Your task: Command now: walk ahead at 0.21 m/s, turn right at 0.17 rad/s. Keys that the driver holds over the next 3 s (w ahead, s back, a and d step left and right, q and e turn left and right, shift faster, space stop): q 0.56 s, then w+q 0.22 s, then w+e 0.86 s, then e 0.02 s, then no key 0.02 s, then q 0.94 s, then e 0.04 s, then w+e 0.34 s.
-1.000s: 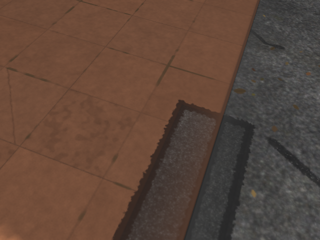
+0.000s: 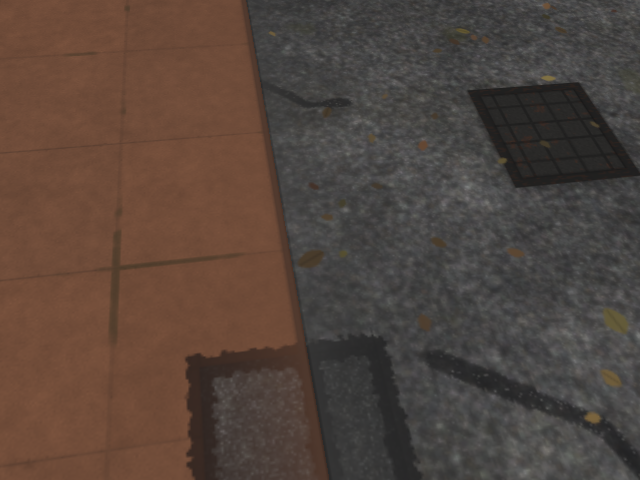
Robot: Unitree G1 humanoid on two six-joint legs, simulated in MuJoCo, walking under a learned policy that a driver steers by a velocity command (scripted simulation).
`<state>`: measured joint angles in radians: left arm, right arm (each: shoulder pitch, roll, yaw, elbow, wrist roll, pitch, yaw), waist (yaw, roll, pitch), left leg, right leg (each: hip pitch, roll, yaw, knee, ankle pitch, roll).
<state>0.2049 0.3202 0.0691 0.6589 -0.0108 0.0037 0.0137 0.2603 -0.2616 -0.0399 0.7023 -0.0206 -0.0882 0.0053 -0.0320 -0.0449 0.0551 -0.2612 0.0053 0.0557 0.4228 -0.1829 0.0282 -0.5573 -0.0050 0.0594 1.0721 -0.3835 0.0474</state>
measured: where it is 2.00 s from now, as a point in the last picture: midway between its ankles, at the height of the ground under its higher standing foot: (259, 385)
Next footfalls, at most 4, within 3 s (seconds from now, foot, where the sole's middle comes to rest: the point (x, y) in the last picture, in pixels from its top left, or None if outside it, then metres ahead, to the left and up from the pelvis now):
0.18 right None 0.17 -0.12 -0.78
0.52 left None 0.10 0.14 -0.78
1.10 right None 0.33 -0.03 -0.78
1.56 left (201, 403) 0.62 0.23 -0.78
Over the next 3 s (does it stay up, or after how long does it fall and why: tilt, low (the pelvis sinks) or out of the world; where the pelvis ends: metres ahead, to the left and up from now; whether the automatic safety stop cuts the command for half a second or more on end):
stays up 0.74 0.13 0.00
